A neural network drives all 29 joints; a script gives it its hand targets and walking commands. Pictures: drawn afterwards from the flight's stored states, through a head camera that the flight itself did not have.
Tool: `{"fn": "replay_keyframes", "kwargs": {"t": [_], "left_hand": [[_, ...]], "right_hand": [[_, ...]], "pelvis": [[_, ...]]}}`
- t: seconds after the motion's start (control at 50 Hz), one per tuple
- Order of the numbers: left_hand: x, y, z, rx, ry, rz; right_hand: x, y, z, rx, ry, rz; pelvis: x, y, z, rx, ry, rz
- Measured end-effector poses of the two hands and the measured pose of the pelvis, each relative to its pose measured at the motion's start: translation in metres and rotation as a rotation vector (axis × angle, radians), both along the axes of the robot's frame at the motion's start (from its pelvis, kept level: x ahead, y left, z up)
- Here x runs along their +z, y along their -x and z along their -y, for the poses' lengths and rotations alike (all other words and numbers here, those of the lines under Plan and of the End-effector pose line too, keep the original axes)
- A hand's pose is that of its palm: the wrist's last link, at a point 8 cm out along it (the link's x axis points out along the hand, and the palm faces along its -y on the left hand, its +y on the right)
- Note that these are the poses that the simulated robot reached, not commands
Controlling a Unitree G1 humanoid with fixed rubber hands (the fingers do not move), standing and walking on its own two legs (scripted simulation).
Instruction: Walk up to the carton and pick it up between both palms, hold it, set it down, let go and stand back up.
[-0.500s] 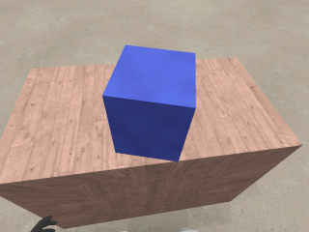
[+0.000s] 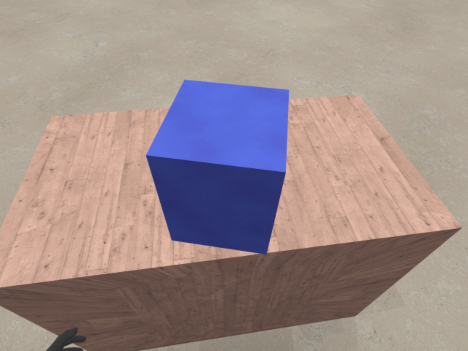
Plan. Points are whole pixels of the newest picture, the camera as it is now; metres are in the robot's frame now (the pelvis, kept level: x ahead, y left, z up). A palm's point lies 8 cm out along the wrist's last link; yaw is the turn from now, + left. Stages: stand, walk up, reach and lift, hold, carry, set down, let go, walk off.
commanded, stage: walk up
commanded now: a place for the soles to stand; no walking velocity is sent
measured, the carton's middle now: (226, 169) +0.44 +0.04 +0.06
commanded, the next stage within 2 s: reach and lift in 0.40 s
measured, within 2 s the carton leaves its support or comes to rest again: neither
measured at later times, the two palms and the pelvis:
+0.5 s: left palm out of the picture +0.12 +0.33 -0.08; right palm out of the picture +0.11 -0.34 -0.08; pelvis +0.00 +0.00 +0.00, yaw +0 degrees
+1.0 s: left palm (74, 315) +0.19 +0.29 -0.04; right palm (441, 345) +0.16 -0.30 -0.02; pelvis +0.02 -0.01 +0.02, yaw +0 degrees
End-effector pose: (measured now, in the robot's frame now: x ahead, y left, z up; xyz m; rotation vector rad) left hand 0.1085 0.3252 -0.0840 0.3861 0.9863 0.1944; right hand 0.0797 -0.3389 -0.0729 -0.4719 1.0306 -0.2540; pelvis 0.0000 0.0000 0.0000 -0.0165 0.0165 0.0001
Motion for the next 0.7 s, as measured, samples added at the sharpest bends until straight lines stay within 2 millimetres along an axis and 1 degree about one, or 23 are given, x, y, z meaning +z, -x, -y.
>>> {"fn": "replay_keyframes", "kwargs": {"t": [0.14, 0.3, 0.4, 0.42, 0.46, 0.48, 0.52, 0.62, 0.66, 0.7], "left_hand": [[0.002, -0.001, 0.001, 0.000, -0.005, 0.004], [-0.002, -0.002, 0.000, 0.004, 0.007, 0.004], [0.000, -0.002, 0.002, 0.004, 0.002, 0.006], [-0.001, -0.001, 0.001, 0.011, -0.001, -0.005], [-0.002, -0.002, -0.001, 0.050, -0.019, -0.084], [-0.002, -0.006, -0.001, 0.062, -0.028, -0.114], [0.003, -0.019, 0.001, 0.062, -0.037, -0.131], [0.018, -0.068, 0.013, 0.007, -0.030, -0.026], [0.021, -0.079, 0.017, -0.004, -0.018, 0.003], [0.023, -0.086, 0.021, -0.005, -0.005, 0.018]], "right_hand": [[-0.002, -0.002, 0.002, 0.000, -0.007, -0.002], [0.001, -0.001, 0.001, -0.002, 0.006, -0.016], [0.000, -0.005, 0.003, 0.001, 0.001, -0.006], [0.000, -0.007, 0.003, 0.004, -0.002, 0.003], [-0.003, -0.015, 0.004, 0.013, -0.021, 0.038], [-0.004, -0.020, 0.003, 0.018, -0.032, 0.055], [-0.003, -0.031, 0.002, 0.035, -0.042, 0.089], [0.007, -0.056, -0.004, 0.084, -0.033, 0.160], [0.014, -0.062, -0.007, 0.096, -0.031, 0.183], [0.021, -0.067, -0.009, 0.103, -0.029, 0.207]], "pelvis": [[0.000, -0.001, 0.002, 0.001, -0.002, -0.002], [0.000, -0.003, -0.001, 0.005, -0.002, -0.005], [0.000, -0.003, 0.002, 0.005, -0.005, -0.005], [0.000, -0.002, 0.002, 0.006, -0.005, -0.004], [-0.001, 0.001, 0.001, 0.006, -0.004, 0.001], [-0.001, 0.003, 0.000, 0.006, -0.004, 0.006], [-0.002, 0.006, 0.000, 0.005, -0.004, 0.014], [-0.002, 0.004, 0.000, 0.005, -0.004, 0.018], [0.000, 0.001, 0.001, 0.005, -0.006, 0.031], [0.002, -0.004, 0.002, 0.005, -0.007, 0.045]]}}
